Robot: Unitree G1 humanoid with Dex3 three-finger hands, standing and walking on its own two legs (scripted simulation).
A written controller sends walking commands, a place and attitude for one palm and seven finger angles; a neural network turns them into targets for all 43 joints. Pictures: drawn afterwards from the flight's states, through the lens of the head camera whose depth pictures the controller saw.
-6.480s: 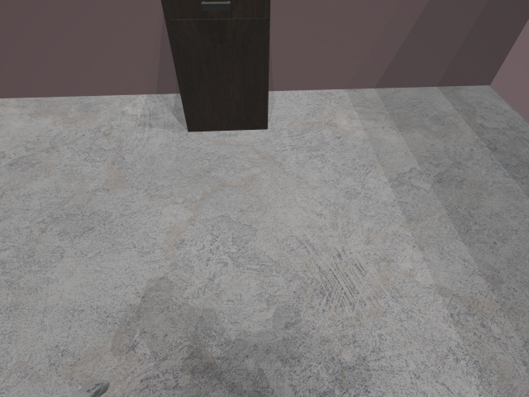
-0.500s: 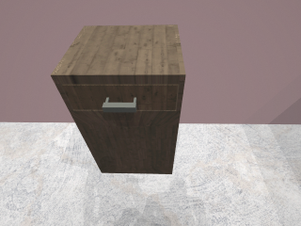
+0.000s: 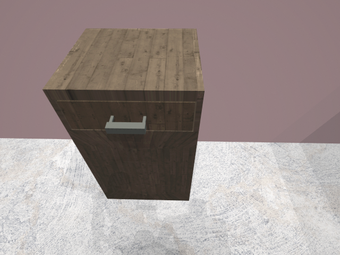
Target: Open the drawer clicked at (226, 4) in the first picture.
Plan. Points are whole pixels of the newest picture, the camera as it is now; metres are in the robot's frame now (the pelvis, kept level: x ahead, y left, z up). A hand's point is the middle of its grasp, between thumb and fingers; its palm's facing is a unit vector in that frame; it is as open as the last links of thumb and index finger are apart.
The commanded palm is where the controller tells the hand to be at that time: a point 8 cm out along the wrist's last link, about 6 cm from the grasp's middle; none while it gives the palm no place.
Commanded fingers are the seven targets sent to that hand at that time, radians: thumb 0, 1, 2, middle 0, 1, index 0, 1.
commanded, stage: come to a stop and stand still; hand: left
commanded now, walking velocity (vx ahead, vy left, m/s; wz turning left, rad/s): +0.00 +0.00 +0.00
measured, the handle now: (127, 123) +0.53 +0.18 -0.04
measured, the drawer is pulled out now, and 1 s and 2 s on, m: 0.00 0.00 0.00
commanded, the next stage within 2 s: look again from close up in 0.40 s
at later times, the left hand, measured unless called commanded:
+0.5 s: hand out of the picture +0.02 +0.17 -0.18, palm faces +0.03 -0.98 -0.19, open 7.3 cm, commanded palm none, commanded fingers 0.00 0.90 0.90 -0.20 -0.30 -0.20 -0.30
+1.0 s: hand out of the picture +0.01 +0.16 -0.18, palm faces +0.03 -0.99 -0.16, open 7.3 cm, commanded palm none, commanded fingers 0.00 0.90 0.90 -0.20 -0.30 -0.20 -0.30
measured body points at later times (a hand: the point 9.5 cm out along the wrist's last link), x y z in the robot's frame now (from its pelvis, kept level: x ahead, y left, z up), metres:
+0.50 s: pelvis +0.01 +0.00 +0.00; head +0.03 +0.00 +0.45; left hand +0.02 +0.22 -0.16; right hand -0.01 -0.22 -0.16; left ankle -0.06 +0.11 -0.74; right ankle +0.02 -0.12 -0.74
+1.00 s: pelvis +0.02 +0.00 +0.00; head +0.03 +0.01 +0.45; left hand +0.01 +0.21 -0.16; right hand -0.01 -0.21 -0.16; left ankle -0.06 +0.11 -0.74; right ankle +0.02 -0.12 -0.74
